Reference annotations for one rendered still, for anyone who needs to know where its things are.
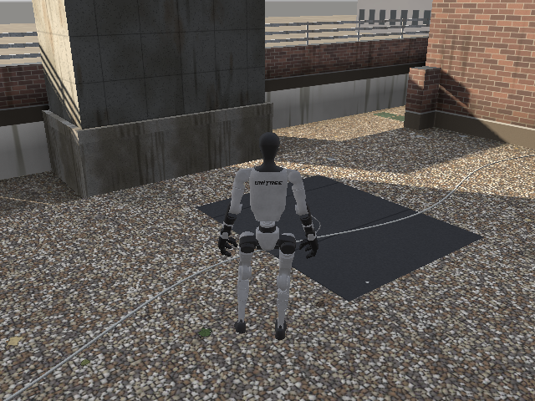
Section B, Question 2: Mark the right robot foot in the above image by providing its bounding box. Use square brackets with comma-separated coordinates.
[274, 320, 287, 340]

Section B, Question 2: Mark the humanoid robot head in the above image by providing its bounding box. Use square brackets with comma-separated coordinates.
[254, 132, 283, 172]

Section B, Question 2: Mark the robot left hand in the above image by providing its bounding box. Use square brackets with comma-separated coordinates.
[218, 237, 237, 256]

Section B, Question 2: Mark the right robot forearm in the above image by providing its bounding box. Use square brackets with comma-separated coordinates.
[299, 202, 317, 241]

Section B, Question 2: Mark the robot right hand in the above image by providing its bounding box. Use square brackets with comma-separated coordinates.
[299, 237, 318, 259]

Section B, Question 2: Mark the left robot forearm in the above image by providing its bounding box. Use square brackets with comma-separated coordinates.
[220, 202, 237, 239]

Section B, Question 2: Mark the robot right upper arm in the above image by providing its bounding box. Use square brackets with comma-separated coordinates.
[286, 169, 308, 216]

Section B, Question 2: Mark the robot left upper arm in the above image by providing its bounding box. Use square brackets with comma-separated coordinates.
[228, 168, 252, 215]

